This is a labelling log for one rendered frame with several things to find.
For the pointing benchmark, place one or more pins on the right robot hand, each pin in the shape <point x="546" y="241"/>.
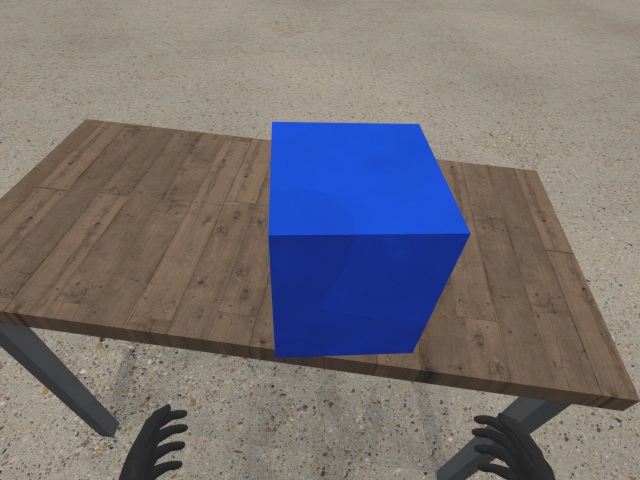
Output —
<point x="522" y="455"/>

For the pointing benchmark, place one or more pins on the table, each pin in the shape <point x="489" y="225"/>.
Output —
<point x="160" y="236"/>

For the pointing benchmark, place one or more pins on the left robot hand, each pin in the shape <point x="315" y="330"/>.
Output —
<point x="140" y="461"/>

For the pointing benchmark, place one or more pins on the carton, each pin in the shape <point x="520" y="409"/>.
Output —
<point x="364" y="234"/>

